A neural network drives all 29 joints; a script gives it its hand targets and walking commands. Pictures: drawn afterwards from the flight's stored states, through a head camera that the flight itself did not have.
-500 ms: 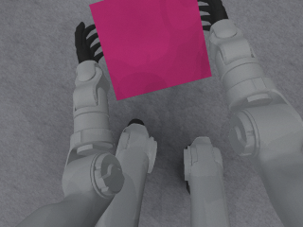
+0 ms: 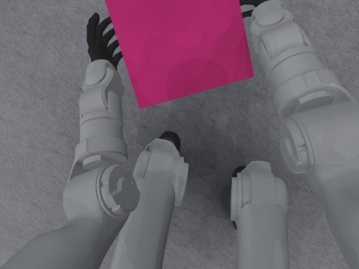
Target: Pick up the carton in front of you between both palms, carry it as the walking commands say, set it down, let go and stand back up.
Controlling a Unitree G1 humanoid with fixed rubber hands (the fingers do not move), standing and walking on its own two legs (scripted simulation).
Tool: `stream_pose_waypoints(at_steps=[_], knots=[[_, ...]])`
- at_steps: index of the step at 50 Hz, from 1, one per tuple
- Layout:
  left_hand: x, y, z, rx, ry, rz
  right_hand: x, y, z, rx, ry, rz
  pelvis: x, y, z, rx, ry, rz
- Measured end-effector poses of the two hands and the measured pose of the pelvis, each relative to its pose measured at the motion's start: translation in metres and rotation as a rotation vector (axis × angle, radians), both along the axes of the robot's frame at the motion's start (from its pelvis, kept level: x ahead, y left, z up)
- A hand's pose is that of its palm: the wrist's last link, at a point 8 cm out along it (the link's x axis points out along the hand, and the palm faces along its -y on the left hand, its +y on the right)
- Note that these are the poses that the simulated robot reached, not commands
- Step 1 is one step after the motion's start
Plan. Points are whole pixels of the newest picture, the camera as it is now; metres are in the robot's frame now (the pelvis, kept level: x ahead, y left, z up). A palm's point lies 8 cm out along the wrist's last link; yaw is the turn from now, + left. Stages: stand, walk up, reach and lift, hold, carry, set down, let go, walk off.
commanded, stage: set down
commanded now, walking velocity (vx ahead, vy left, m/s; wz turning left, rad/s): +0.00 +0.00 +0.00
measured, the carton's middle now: (184, 46) +0.51 +0.10 -0.27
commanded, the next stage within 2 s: none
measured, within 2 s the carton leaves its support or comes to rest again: rests again in 0.46 s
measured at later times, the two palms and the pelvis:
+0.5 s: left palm (102, 58) +0.46 +0.25 -0.17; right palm (260, 10) +0.56 -0.04 -0.19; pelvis +0.00 +0.01 -0.01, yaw +0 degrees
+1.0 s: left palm (99, 67) +0.44 +0.27 -0.20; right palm (266, 15) +0.57 -0.05 -0.22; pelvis +0.00 +0.01 -0.02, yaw +1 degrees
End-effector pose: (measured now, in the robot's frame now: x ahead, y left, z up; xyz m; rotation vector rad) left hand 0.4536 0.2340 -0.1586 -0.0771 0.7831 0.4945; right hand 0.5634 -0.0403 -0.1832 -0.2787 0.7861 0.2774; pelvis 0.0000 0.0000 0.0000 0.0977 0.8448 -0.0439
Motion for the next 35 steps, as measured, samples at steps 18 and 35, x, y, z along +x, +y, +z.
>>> stream_pose_waypoints(at_steps=[18, 35], knots=[[0.003, 0.009, -0.01, 0.009, 0.026, -0.04, -0.002, 0.0, -0.004, 0.048, 0.002, 0.017, -0.005, 0.004, -0.01, 0.002, -0.042, -0.003], [0.01, 0.017, -0.021, 0.018, 0.057, -0.058, 0.002, 0.003, -0.018, 0.111, -0.013, 0.026, 0.001, 0.007, -0.017, 0.011, -0.041, -0.003]])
